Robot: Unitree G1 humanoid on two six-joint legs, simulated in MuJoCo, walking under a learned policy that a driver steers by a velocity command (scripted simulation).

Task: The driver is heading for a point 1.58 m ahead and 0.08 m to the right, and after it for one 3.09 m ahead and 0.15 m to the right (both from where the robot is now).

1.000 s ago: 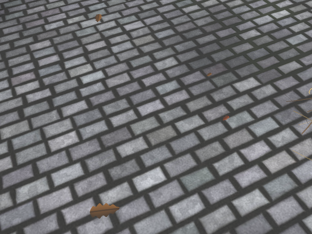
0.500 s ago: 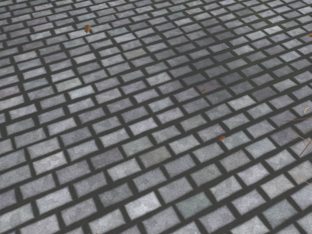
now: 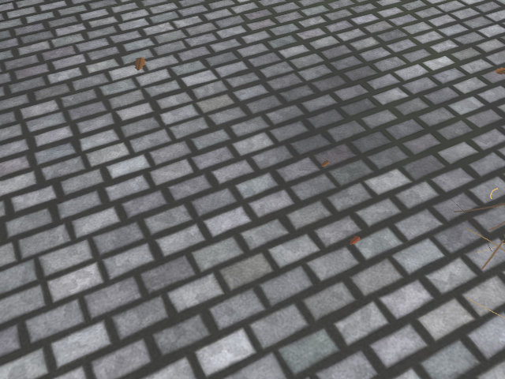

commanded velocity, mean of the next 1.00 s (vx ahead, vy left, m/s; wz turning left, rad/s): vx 0.07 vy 0.00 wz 0.00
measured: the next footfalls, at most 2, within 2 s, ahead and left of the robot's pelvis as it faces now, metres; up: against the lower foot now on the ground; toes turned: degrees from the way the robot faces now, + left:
left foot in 1.02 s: +0.16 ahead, +0.11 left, +0.00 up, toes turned +4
right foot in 1.50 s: +0.52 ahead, -0.04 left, +0.00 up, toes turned -4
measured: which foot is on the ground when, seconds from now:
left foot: down 0.00-0.82, up 0.84-1.00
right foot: down 0.00-1.00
